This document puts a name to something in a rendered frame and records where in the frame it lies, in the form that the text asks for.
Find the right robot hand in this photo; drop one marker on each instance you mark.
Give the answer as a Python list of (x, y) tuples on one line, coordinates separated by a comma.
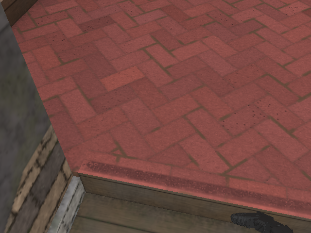
[(263, 223)]

